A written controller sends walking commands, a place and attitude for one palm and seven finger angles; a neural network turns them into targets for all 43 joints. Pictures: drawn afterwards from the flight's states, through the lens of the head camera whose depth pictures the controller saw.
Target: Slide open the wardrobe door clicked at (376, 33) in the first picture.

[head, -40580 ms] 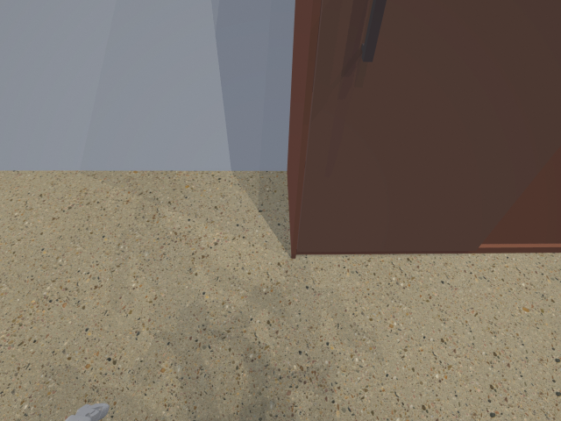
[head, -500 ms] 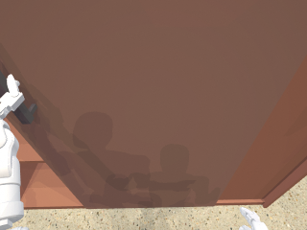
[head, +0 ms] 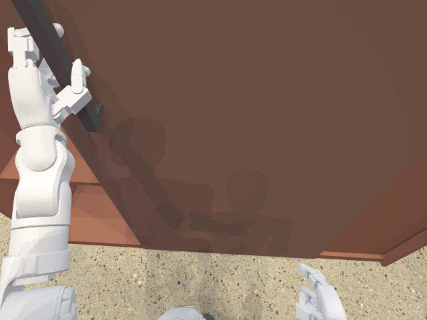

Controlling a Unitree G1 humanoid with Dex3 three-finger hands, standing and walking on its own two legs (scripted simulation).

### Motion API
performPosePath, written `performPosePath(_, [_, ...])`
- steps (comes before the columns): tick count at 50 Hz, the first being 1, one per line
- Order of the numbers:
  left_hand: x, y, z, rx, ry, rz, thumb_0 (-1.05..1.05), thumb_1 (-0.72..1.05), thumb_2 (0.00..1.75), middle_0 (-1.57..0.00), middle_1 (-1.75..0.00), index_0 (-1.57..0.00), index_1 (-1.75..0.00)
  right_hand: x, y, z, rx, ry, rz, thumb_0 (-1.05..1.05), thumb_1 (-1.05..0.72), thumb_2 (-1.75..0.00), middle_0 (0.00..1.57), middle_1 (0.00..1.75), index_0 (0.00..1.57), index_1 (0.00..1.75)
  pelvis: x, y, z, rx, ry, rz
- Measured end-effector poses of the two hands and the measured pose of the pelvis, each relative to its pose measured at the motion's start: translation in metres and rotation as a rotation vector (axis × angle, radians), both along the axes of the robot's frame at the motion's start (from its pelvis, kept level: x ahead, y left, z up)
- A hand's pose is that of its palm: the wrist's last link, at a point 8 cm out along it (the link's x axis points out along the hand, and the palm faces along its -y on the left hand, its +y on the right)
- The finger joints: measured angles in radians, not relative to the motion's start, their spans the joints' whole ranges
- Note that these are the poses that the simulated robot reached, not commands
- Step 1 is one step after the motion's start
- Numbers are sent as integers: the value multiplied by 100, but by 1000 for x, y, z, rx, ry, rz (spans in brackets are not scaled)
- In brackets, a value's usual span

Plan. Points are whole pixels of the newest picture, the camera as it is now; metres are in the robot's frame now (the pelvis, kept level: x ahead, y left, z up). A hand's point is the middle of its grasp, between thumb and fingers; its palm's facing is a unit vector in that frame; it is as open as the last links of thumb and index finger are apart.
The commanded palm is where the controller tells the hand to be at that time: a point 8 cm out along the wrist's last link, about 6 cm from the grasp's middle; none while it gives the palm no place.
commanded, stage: stop walking and hold the door there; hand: left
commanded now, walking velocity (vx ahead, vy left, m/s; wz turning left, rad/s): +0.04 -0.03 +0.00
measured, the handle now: (67, 59) +0.41 +0.28 +0.25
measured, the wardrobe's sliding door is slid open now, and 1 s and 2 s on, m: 0.43 0.43 0.43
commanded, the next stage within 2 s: loosen the grip on the handle in 0.90 s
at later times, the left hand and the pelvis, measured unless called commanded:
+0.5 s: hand (79, 89) +0.37 +0.25 +0.23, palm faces +0.39 -0.91 -0.12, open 7.3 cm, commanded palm +0.34 +0.28 +0.20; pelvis -0.02 +0.03 +0.00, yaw -1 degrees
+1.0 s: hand (77, 89) +0.37 +0.26 +0.23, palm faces +0.34 -0.93 -0.13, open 7.2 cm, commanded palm +0.33 +0.30 +0.21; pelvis -0.02 +0.04 +0.00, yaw -2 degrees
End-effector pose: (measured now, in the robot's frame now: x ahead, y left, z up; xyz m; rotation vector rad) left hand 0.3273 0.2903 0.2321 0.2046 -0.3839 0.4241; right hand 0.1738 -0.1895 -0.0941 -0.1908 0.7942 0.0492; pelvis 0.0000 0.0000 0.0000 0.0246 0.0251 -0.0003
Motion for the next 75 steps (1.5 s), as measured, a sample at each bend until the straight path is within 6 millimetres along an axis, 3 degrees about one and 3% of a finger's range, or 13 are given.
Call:
performPosePath(10, [6, 6, -6, -22, -90, -101, -6, 70, 81, -45, -140, -6, -124, -30, -15, -10, -108, 24, -141, 1, -91, -89, 20, 30, 21, 30, -14, 36, -13, -18, -76, -26])
performPosePath(19, [1, 2, -1, -55, -14, -82, -3, 73, 79, -45, -140, -4, -126, -60, 2, -4, -66, 47, -122, 1, -91, -90, 20, 30, 20, 30, -27, 32, 2, -41, -70, -31])
performPosePath(28, [1, 6, 1, 7, 13, -68, -5, 69, 78, -45, -140, -7, -128, -63, -12, -13, -76, 64, -146, 1, -91, -89, 20, 30, 21, 30, -19, 29, -2, -34, -57, -12])
performPosePath(34, [2, 9, 1, 14, 2, -97, -6, 66, 78, -45, -140, -10, -128, -56, -23, -3, -119, 49, -194, 1, -91, -89, 20, 30, 20, 30, -17, 37, -1, -28, -52, -31])
performPosePath(41, [2, 8, 1, 9, 6, -95, -6, 68, 77, -45, -140, -9, -127, -50, -18, 6, -102, -1, -193, 1, -91, -90, 20, 30, 20, 30, -22, 37, 1, -37, -40, -42])
performPosePath(50, [2, 9, 1, 13, 8, -101, -6, 67, 78, -46, -140, -10, -128, -61, -11, -2, -88, 42, -194, 1, -91, -90, 20, 30, 20, 30, -22, 38, 1, -40, -36, -41])
performPosePath(53, [11, 19, 10, 90, 49, -133, -9, 55, 76, -48, -141, -14, -130, -70, -13, -1, -97, 41, -170, 1, -91, -89, 20, 30, 20, 30, -28, 36, 1, -39, -36, -37])
performPosePath(57, [1, 27, 10, -69, 22, -144, -6, 42, 71, -53, -141, -26, -134, -84, -20, 6, -98, 4, -168, 1, -91, -89, 20, 30, 21, 30, -37, 35, 2, -35, -34, -36])
performPosePath(63, [-4, 23, 9, -30, 17, -67, -2, 11, 53, -50, -141, -23, -125, -110, -34, 15, -120, -46, -220, 1, -91, -89, 20, 30, 21, 30, -51, 35, -2, -36, -44, -39])
performPosePath(69, [-5, 24, 7, -3, 8, -81, -1, -28, 33, -44, -137, -20, -122, -143, -41, 9, -153, -2, -267, 1, -91, -90, 20, 30, 20, 30, -60, 37, -5, -33, -42, -65])
performPosePath(75, [-3, 28, 7, 14, -5, -100, -1, -47, 24, -37, -129, -22, -119, -164, -37, 1, -162, 39, -304, 1, -91, -90, 20, 30, 20, 30, -61, 39, -6, -34, -38, -96])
